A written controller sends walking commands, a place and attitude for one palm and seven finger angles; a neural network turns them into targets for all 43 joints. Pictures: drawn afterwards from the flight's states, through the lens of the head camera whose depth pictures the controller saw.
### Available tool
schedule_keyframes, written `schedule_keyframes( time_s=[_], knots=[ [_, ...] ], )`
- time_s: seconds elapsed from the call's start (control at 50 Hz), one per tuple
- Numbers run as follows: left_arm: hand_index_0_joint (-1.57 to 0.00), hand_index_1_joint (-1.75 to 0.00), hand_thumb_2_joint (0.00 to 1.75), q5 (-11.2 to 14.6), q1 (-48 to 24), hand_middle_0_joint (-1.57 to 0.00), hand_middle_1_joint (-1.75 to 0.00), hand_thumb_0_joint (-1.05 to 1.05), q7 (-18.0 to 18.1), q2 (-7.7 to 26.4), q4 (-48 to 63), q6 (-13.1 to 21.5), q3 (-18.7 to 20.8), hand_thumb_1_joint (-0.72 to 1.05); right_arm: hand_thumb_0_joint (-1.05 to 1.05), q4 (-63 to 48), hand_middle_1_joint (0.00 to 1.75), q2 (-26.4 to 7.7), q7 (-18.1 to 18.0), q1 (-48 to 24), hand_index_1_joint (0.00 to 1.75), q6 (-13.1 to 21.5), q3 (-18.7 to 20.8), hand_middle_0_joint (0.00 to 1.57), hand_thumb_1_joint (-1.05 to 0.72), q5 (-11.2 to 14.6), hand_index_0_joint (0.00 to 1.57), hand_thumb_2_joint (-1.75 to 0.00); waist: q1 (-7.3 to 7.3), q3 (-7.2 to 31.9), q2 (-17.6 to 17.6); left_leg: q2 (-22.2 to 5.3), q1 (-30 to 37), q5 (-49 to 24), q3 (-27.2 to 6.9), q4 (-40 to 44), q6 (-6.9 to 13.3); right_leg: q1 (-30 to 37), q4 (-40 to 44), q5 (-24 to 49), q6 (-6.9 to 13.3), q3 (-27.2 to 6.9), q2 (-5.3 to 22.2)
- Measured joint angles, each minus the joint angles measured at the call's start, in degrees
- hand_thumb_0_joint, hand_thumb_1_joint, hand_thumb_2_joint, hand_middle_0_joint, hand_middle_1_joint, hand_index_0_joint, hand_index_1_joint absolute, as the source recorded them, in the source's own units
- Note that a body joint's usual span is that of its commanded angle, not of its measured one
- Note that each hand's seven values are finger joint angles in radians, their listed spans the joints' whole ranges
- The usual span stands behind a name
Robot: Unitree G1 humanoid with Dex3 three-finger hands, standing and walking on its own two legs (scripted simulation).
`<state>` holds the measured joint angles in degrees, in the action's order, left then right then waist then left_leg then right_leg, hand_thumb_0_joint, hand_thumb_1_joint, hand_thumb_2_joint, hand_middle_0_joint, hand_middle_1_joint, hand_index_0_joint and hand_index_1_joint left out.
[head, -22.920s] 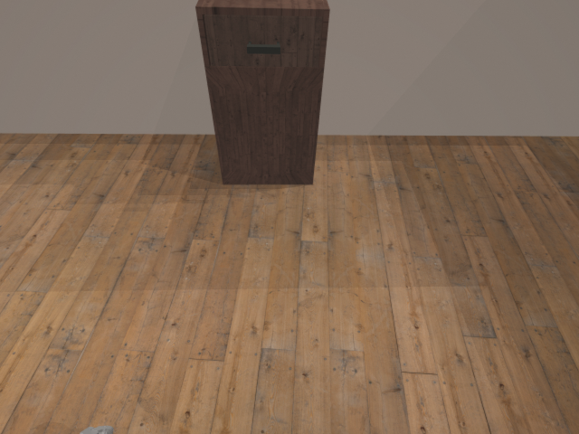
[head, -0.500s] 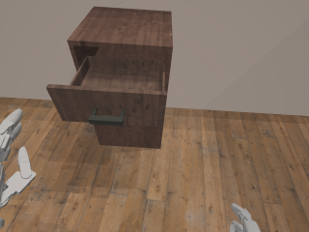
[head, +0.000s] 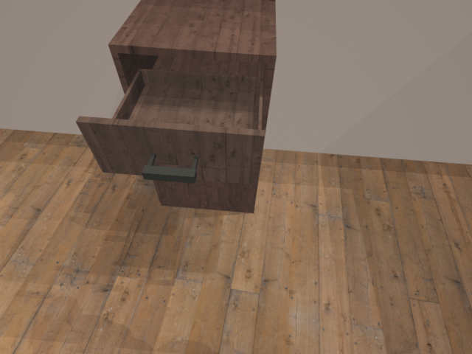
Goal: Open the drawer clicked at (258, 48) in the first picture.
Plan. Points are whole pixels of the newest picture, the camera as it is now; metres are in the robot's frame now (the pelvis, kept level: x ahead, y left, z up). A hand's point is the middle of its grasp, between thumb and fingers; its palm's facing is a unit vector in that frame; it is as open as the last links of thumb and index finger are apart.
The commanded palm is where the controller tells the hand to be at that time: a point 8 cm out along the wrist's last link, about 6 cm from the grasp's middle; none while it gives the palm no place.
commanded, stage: let the arm hang, fingers relaxed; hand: left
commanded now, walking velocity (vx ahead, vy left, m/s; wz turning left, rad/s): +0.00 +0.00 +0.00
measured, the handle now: (171, 166) +0.51 +0.19 -0.05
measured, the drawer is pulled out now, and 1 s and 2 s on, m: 0.30 0.30 0.30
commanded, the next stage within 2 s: look to check the result in 0.62 s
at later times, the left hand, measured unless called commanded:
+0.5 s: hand out of the picture +0.00 +0.16 -0.17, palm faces +0.01 -0.98 -0.18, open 7.3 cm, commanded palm none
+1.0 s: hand out of the picture +0.00 +0.15 -0.17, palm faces +0.03 -0.98 -0.17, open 7.4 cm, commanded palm none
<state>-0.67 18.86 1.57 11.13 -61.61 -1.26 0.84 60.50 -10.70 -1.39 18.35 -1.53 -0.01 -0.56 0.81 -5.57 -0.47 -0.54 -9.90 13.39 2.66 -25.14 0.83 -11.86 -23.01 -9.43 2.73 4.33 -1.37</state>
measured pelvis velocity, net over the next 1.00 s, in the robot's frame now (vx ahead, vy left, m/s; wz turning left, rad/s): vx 0.02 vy -0.01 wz -0.02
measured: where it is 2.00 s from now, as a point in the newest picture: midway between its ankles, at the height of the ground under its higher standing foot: outside the picture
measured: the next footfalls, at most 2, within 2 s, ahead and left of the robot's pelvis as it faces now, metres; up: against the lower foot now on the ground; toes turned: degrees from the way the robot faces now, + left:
none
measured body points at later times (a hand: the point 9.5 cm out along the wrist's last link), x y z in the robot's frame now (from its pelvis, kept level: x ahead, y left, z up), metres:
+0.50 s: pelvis +0.01 +0.00 +0.00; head +0.02 -0.01 +0.45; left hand +0.00 +0.21 -0.16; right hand -0.04 -0.18 -0.17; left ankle +0.00 +0.11 -0.74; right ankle +0.04 -0.09 -0.74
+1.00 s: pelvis +0.02 -0.01 +0.00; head +0.04 -0.02 +0.45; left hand +0.00 +0.20 -0.16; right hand -0.02 -0.21 -0.17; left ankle +0.00 +0.11 -0.74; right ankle +0.04 -0.09 -0.74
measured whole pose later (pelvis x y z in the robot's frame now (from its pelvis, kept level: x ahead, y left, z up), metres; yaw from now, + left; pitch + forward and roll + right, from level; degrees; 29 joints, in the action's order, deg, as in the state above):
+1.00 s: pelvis +0.02 -0.01 +0.00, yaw -1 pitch -2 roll +0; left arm -0.4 16.9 2.4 5.8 -65.5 0.5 0.5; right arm 64.5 -5.8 -2.3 18.5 -0.4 -0.1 -0.4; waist -0.2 -4.2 0.8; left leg -1.2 -7.1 14.2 3.7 -23.1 0.0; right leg -10.5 -23.2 -11.1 3.4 3.3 -2.1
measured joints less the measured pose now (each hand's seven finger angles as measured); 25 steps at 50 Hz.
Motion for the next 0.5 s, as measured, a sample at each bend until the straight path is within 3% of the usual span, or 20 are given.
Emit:
schedule_keyframes(
  time_s=[0.32,0.5],
  knots=[
    [-0.20,-0.30,0.90,0.26,-1.18,-0.20,-0.30,0.01,0.67,-4.46,-4.10,1.03,-1.06,0.91,0.00,4.34,0.30,5.79,-0.15,2.23,0.30,0.67,-0.93,0.20,-0.91,0.14,0.20,-0.90,-0.98,1.33,1.81,0.18,1.21,-0.03,1.22,1.06,0.11,-0.04,-0.77,-0.52,-0.09,-1.23,0.10],
    [-0.20,-0.30,0.90,0.06,-2.18,-0.20,-0.30,0.02,0.97,-5.11,-3.46,1.35,-0.54,0.92,0.00,3.98,0.30,6.72,-0.46,2.00,0.30,1.22,-0.49,0.20,-0.91,0.09,0.20,-0.90,-1.36,2.24,1.56,-0.07,1.47,0.49,1.48,0.94,-0.17,-0.15,-1.42,-1.22,0.15,-1.50,-0.16]
  ],
)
